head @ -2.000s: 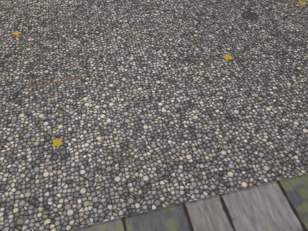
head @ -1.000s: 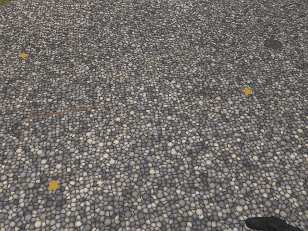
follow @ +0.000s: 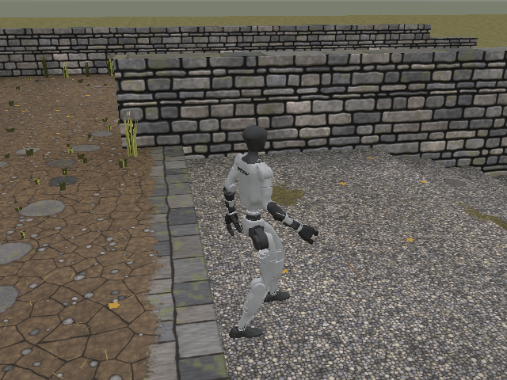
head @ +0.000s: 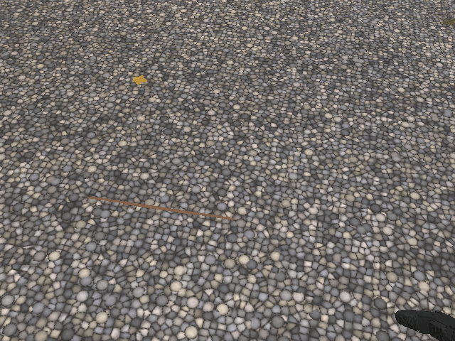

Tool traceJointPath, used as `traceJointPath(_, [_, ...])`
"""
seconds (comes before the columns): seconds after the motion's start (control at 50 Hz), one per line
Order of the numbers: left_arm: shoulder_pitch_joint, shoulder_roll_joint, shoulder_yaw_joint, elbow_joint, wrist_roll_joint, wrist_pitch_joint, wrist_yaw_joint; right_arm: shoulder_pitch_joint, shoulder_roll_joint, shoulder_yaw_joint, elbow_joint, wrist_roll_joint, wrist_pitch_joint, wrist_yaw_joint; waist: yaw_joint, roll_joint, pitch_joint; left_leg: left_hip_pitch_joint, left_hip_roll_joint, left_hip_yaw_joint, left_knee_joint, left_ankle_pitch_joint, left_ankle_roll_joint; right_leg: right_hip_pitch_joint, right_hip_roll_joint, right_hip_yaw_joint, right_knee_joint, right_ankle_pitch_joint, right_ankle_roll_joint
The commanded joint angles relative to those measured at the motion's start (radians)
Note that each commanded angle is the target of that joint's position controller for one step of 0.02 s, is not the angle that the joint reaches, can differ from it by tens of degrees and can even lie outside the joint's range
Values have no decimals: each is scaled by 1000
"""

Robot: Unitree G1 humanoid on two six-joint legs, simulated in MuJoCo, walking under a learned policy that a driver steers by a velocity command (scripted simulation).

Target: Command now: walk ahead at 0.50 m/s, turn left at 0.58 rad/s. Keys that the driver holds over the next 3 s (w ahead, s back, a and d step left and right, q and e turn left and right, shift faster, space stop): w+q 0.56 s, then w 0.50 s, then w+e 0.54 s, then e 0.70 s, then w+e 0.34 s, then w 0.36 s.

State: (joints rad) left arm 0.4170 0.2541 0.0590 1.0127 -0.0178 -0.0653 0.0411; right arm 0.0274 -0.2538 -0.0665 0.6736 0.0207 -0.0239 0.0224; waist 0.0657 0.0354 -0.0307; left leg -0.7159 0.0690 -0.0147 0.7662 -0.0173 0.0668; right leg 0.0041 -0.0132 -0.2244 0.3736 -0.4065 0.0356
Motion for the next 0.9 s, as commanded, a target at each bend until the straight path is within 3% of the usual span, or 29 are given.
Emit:
traceJointPath(0.02, [-33, 178, 47, -68, -3, 10, -2, -78, -8, 5, -99, 0, -6, 29, -38, -68, 106, 24, -33, 65, -75, -151, 51, 8, -304, 101, -42, 728, -128])
traceJointPath(0.04, [-32, 199, 53, -75, 1, 16, -5, -40, -36, -7, -98, 0, -3, 29, -64, -93, 61, 141, -83, 112, -85, -210, 66, 5, -288, 66, 64, 916, -119])
traceJointPath(0.06, [-36, 205, 53, -84, 1, 19, -5, 91, -83, -32, -67, 1, -3, 27, -136, -90, -20, 354, -139, 144, -129, -185, 92, -41, -255, 21, 261, 1054, -99])
traceJointPath(0.08, [-46, 189, 45, -107, 17, 12, -4, 303, -182, -77, -12, 7, 4, 8, -228, -31, -131, 732, -91, -4, -147, -83, 157, -300, -212, 8, 574, 913, -49])
traceJointPath(0.1, [23, 38, -13, -182, 46, -31, -33, 361, -334, -102, 3, 15, -2, 0, -148, 259, -287, 1141, 215, -626, -281, -237, 367, -770, -6, 89, 1010, -67, 14])
traceJointPath(0.12, [-106, 129, 7, -190, 10, -86, -53, 492, -265, -81, 0, -5, -1, -11, -244, 150, -420, 1247, 260, -844, -440, -314, 375, -908, 22, 322, 1108, -150, -14])
traceJointPath(0.14, [-194, 158, 22, -217, -26, -102, -55, 443, -224, -68, 20, -24, -9, -17, -235, 120, -268, 1180, 241, -701, -442, -212, 325, -1026, -19, 318, 1094, -69, -35])
traceJointPath(0.16, [-220, 140, 16, -226, -8, -105, -41, 333, -190, -57, -2, -11, -17, -21, -177, 17, -167, 988, 197, -570, -437, -86, 285, -973, -60, 313, 986, 15, -40])
traceJointPath(0.18, [-214, 141, 23, -217, 16, -93, -29, 221, -160, -48, -28, -7, -20, -19, -108, -42, -103, 775, 153, -457, -449, 27, 250, -849, -92, 305, 886, 72, -32])
traceJointPath(0.2, [-183, 143, 33, -216, 19, -71, -24, 152, -140, -43, -44, -17, -26, -17, -51, -28, -78, 635, 119, -395, -471, 87, 232, -738, -115, 313, 826, 92, -27])
traceJointPath(0.22, [-174, 134, 35, -225, 18, -53, -23, 131, -132, -42, -50, -16, -29, -15, -31, -26, -68, 555, 98, -374, -495, 94, 231, -676, -115, 307, 784, 99, -18])
traceJointPath(0.26, [-194, 103, 35, -250, 31, -34, -22, 145, -138, -45, -37, -7, -40, -22, -15, -17, -53, 458, 70, -305, -521, 168, 236, -625, -96, 285, 684, 157, 4])
traceJointPath(0.32, [-343, 62, 21, -303, 37, -35, -21, 217, -148, -53, -5, 6, -37, -42, -61, -2, -13, 419, 20, -245, -519, 143, 206, -609, -50, 273, 427, 349, 20])
traceJointPath(0.36, [-420, 41, 10, -326, 27, -38, -32, 256, -148, -56, 12, 7, -29, -48, -94, 25, -5, 410, -5, -240, -500, 72, 176, -555, -10, 268, 270, 470, 13])
traceJointPath(0.42, [-487, 71, 16, -357, 9, -43, -45, 309, -150, -59, 36, 12, -27, -44, -122, 44, 1, 442, 23, -313, -475, -30, 159, -508, 14, 294, 183, 504, 0])
traceJointPath(0.48, [-496, 112, 29, -374, 6, -59, -54, 332, -141, -59, 44, 13, -28, -47, -114, 62, 5, 532, 56, -408, -397, -84, 147, -478, 20, 318, 116, 384, -29])
traceJointPath(0.52, [-398, 131, 43, -354, 5, -74, -53, 314, -128, -55, 32, 9, -27, -48, -57, 82, -23, 550, 24, -427, -303, -27, 122, -334, 30, 294, 48, 337, -67])
traceJointPath(0.54, [-277, 165, 58, -334, 20, -81, -48, 290, -89, -41, 15, 5, -31, -43, 2, 58, -114, 483, -24, -381, -139, 1, 92, -122, -44, 348, 63, 335, -114])
traceJointPath(0.56, [-127, 240, 79, -321, 43, -79, -40, 357, -35, -26, -4, 11, -38, -37, 21, -114, -265, 220, -138, -250, 180, -179, 20, 250, -261, 624, 61, 277, -236])
traceJointPath(0.58, [-54, 230, 81, -284, 25, -68, -49, 434, -52, -15, -6, 22, -41, -41, 6, -355, -345, -3, -166, -192, 412, -564, -12, 394, -409, 984, -32, 32, -343])
traceJointPath(0.6, [-95, 147, 60, -302, 10, -63, -51, 404, -138, -35, 15, 25, -39, -43, 17, -230, -218, -92, -103, -209, 515, -510, -21, 304, -386, 957, -71, -117, -314])
traceJointPath(0.62, [-140, 114, 49, -307, 13, -54, -51, 320, -154, -39, 5, 12, -34, -43, 19, -147, -103, -99, -72, -176, 541, -424, -28, 176, -341, 823, -83, -58, -274])
traceJointPath(0.64, [-185, 98, 41, -305, 21, -47, -55, 266, -138, -38, -7, -3, -34, -43, 0, -93, -22, -74, -48, -157, 502, -362, -30, 44, -297, 716, -111, 59, -259])
traceJointPath(0.66, [-207, 75, 33, -300, 25, -46, -56, 239, -127, -41, -16, -10, -36, -42, -21, -93, 11, -41, -21, -155, 451, -321, -28, -33, -259, 637, -133, 157, -247])
traceJointPath(0.7, [-210, 63, 27, -281, 24, -51, -60, 253, -84, -32, -16, 0, -37, -35, -52, -125, 22, 23, 1, -126, 373, -297, -27, -105, -214, 537, -171, 266, -240])
traceJointPath(0.74, [-194, 88, 34, -258, 14, -56, -62, 226, -60, -24, -25, -5, -37, -33, -60, -124, 28, 14, 17, -93, 286, -262, -37, -116, -211, 479, -198, 374, -258])
traceJointPath(0.8, [-171, 132, 46, -236, 7, -48, -56, 126, -35, -6, -47, -14, -46, -25, -36, -106, 35, 26, 35, -51, 85, -120, -54, -116, -197, 391, -218, 480, -256])
traceJointPath(0.86, [-127, 156, 48, -214, -6, -38, -54, 31, -27, 3, -60, -6, -55, -12, 0, -115, 44, 116, 8, -9, -95, 17, -59, -133, -167, 315, -215, 480, -230])
traceJointPath(0.9, [-81, 169, 49, -192, -12, -31, -54, -29, -38, 3, -77, 1, -56, -5, 21, -119, 56, 137, -5, 1, -157, 37, -57, -102, -188, 319, -207, 462, -228])
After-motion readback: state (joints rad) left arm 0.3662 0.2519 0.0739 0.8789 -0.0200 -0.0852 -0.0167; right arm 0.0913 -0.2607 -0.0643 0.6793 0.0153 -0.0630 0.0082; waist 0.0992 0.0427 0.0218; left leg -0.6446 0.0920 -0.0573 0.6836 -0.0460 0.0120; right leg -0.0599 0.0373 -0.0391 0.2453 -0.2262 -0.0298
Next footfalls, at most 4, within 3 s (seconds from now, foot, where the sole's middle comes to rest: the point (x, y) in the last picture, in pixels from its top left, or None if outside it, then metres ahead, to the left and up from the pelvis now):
0.08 left None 0.21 0.11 -0.76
0.54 right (250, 340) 0.51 -0.01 -0.76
1.04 left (138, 289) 0.64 0.33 -0.76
1.58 right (190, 198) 1.00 0.22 -0.76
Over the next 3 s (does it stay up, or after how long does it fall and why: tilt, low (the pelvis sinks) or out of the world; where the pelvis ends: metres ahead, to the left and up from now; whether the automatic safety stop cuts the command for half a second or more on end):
stays up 1.26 0.21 0.00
